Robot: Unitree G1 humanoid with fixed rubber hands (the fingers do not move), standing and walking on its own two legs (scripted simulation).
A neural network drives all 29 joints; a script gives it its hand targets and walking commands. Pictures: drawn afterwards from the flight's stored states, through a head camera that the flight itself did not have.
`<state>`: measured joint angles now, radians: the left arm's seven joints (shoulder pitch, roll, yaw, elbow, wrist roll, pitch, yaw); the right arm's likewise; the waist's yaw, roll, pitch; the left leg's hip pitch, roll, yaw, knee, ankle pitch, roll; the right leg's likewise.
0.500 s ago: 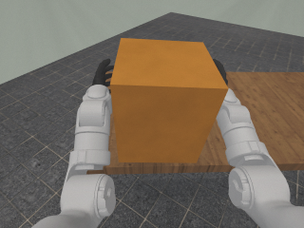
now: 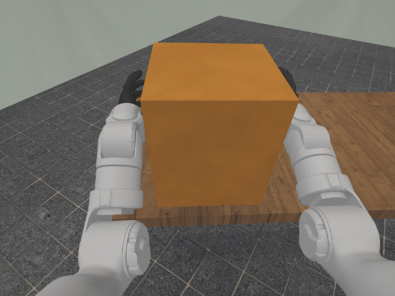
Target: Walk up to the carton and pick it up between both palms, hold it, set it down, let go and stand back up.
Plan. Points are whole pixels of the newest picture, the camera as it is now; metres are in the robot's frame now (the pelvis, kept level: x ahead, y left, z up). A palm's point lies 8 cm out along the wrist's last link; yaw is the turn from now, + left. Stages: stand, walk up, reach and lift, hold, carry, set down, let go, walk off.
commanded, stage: reach and lift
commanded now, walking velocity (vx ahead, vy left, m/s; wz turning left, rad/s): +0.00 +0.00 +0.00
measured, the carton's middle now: (209, 126) +0.37 +0.01 +0.19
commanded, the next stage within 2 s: hold in 0.20 s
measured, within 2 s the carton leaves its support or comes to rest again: neither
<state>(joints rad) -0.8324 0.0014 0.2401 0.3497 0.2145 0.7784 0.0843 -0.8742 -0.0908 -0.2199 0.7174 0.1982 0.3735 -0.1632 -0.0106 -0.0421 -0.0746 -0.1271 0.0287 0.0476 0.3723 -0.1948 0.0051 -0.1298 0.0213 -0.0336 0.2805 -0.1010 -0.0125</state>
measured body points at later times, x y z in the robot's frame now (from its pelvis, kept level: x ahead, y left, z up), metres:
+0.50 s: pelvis +0.00 +0.00 +0.00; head -0.05 +0.02 +0.45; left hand +0.39 +0.16 +0.24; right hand +0.41 -0.15 +0.24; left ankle +0.01 +0.11 -0.75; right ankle +0.04 -0.11 -0.75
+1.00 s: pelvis -0.01 +0.00 +0.00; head -0.07 +0.02 +0.45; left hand +0.38 +0.16 +0.26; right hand +0.40 -0.15 +0.25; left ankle +0.01 +0.11 -0.75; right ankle +0.04 -0.11 -0.75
